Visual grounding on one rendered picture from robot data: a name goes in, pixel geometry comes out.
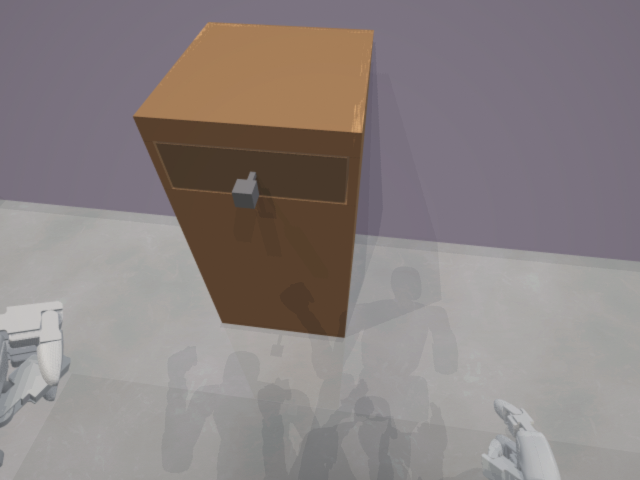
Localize cabinet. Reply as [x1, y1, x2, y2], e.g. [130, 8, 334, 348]
[133, 22, 374, 338]

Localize robot right hand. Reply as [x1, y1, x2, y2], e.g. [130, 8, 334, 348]
[482, 399, 561, 480]

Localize handle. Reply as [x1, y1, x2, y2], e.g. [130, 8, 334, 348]
[232, 172, 259, 209]

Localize robot left hand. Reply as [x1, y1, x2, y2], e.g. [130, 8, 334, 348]
[0, 301, 71, 428]

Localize drawer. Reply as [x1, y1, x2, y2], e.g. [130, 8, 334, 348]
[156, 141, 350, 203]

